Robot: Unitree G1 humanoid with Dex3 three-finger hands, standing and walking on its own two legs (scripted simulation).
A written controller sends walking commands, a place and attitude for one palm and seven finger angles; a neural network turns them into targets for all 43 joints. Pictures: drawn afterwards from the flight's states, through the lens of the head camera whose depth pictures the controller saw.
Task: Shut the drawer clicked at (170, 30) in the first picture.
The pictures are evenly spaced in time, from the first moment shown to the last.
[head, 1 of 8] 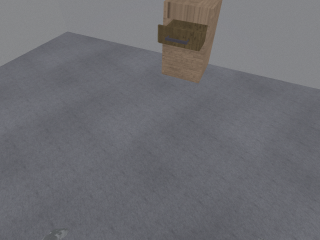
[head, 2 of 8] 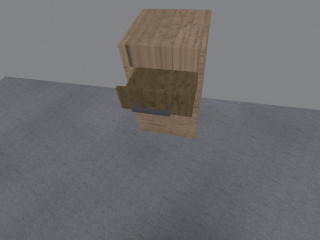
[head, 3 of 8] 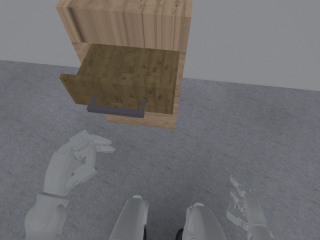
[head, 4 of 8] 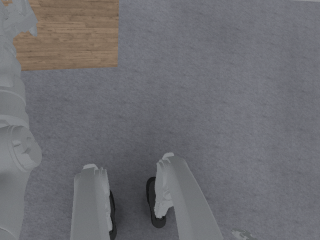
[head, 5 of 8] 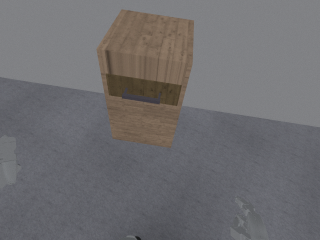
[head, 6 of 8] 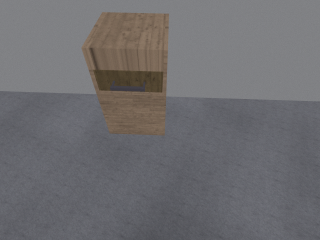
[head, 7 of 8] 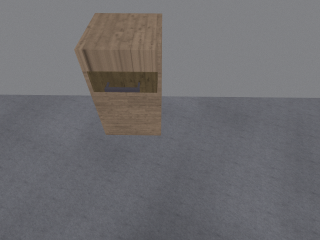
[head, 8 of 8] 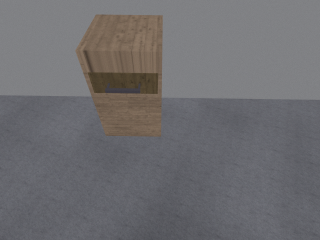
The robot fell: no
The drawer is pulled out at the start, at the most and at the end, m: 0.18 0.18 0.00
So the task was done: yes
